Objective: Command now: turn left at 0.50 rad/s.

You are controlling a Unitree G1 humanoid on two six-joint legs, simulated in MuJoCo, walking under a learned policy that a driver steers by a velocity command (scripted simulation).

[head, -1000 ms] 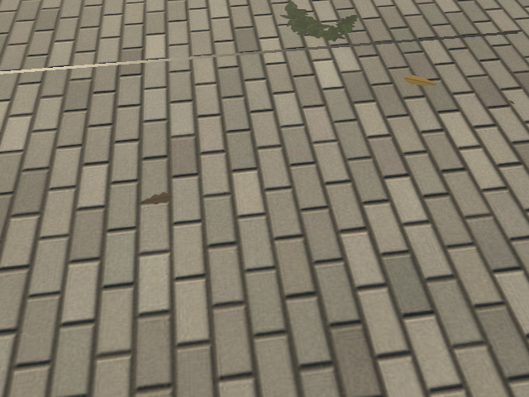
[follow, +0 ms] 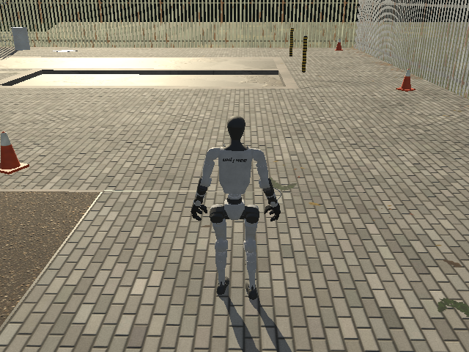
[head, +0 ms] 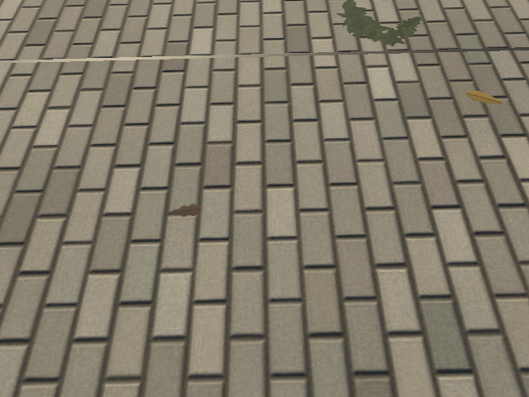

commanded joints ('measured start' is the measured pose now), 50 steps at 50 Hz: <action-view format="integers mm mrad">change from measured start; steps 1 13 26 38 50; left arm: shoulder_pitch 186 82 96 79 -86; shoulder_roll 94 142 112 126 47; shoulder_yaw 33 33 26 69 31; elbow -3 -116 -100 -71 -191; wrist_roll -1 30 6 -15 -9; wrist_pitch -10 -5 -4 -16 -22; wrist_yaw -13 17 -38 -40 -97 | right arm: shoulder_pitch -75 -17 125 107 181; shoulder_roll -127 -67 -103 -59 -131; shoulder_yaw -30 -28 -32 -18 -51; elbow -96 -146 -179 -85 -12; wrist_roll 18 15 -3 -19 -5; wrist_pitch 4 22 25 -107 -104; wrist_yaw -13 4 44 19 22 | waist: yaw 96 78 15 20 -31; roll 108 -151 -18 77 46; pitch -103 -33 -172 17 108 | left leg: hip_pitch -49 -364 433 413 402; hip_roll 188 91 193 395 433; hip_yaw -293 52 60 9 261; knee -132 694 -79 -319 -337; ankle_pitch -259 -230 171 -232 -83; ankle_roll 101 -150 32 124 134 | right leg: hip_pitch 232 340 53 -436 -428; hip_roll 8 -290 -233 -113 -167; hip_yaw -51 24 -163 63 -65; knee -213 -384 -53 437 138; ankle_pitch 108 367 248 176 287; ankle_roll -33 -251 -102 -41 -51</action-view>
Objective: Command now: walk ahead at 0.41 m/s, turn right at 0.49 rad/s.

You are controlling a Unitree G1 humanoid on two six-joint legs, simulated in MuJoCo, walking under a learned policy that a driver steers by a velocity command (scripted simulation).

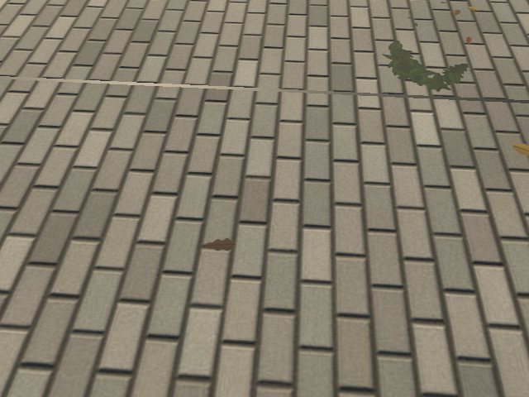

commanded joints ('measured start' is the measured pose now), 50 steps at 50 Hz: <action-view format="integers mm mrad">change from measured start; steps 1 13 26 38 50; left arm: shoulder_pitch -166 111 119 208 -103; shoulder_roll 32 183 161 82 85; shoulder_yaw -10 37 10 -26 -42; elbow -134 -144 -114 -143 -246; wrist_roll -4 2 19 49 47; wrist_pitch -20 -55 -77 -59 -85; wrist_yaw -23 -26 23 37 29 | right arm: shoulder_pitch -6 -151 -339 95 -84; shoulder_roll -167 -161 -88 -326 -206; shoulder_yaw -41 -5 19 -58 -21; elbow -47 -169 -200 -187 -223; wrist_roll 10 39 18 10 25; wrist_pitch -10 -74 -28 -23 10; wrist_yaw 0 15 51 73 20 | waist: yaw -31 91 108 -39 16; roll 90 -13 -46 248 79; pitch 149 -102 55 -348 9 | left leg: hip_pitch -15 -862 -733 313 -402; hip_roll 315 102 85 267 38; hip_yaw -97 -316 -240 -808 -463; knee -100 1133 450 323 55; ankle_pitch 109 -102 476 165 381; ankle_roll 166 21 -1 415 249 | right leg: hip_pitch -121 758 582 126 143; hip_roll -26 -169 -46 149 61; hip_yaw -42 472 51 -75 -16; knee -82 -588 -698 501 -94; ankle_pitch -15 -213 151 -72 24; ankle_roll -32 -313 -187 2 68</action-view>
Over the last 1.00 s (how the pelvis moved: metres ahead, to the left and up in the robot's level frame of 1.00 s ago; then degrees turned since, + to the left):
0.08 0.04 0.01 5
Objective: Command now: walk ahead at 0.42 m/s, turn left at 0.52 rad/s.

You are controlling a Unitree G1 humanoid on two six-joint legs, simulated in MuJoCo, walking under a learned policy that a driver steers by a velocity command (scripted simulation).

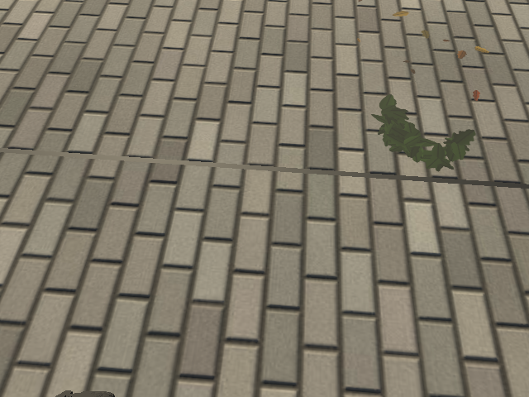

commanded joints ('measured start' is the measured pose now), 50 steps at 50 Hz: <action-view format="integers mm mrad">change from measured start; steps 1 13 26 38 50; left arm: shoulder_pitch -61 68 -32 69 116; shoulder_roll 49 95 153 111 75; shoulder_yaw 11 49 67 61 59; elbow -68 -78 5 93 45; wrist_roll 1 -5 -26 -35 -42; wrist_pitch -8 37 85 122 143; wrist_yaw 5 12 8 9 -21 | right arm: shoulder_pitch -23 43 -82 -195 -235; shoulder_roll -176 -199 -88 -109 -156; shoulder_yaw -49 -46 -21 -16 -60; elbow -63 -101 -163 -131 -93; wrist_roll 11 15 -10 -40 3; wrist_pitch -1 69 114 44 97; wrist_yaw -21 -37 -19 -28 -61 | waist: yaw -2 67 44 54 70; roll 95 -79 -124 174 173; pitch -40 -272 -155 -69 -127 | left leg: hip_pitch -131 -492 -127 22 88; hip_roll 170 111 156 378 436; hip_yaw -123 -43 95 -46 40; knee -72 1017 409 2 125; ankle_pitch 322 -392 -180 357 351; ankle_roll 132 -179 -130 111 83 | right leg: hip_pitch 178 754 444 228 395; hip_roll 84 -281 -192 51 92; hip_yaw -75 343 -12 -65 -194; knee -219 -481 -594 27 -360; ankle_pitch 212 383 223 -277 -95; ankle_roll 27 -295 -298 35 -51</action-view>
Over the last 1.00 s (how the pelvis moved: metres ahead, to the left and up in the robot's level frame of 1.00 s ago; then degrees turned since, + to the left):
0.56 -0.13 0.00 0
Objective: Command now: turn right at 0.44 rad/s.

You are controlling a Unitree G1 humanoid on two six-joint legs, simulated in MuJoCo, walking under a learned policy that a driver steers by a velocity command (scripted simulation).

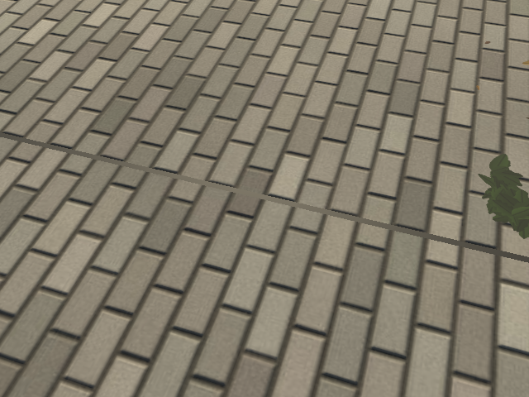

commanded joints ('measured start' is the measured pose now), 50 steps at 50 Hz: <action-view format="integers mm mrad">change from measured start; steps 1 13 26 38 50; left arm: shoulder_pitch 71 45 -18 35 116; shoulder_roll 95 166 85 88 126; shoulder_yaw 30 39 10 29 47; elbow -56 -122 -146 -112 -106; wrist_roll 13 19 12 35 20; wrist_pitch -11 -66 -33 -49 -115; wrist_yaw -6 43 38 49 46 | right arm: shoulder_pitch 9 -68 3 -27 -99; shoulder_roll -153 -112 -97 -182 -112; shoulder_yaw -53 -55 -31 -33 -24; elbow -28 -47 -24 -59 -121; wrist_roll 24 -10 -12 19 28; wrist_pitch -6 -66 -100 -65 -60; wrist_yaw -8 0 48 39 66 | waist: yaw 23 8 -27 11 55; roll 82 -130 -132 114 -85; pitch -119 -60 -127 -149 47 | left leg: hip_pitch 86 -392 88 143 -600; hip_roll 197 -55 -39 84 -21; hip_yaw -127 -209 -212 -555 -241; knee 10 363 -210 -95 514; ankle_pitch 314 32 289 463 -60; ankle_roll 106 -87 -24 191 -28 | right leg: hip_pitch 102 256 131 54 381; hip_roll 26 -143 -93 74 -263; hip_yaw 6 376 447 133 325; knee -282 -428 -229 -131 -502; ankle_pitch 254 381 502 131 206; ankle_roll -80 -253 -177 -20 -231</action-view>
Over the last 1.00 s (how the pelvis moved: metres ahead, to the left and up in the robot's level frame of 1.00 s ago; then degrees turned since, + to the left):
0.16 -0.04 -0.01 11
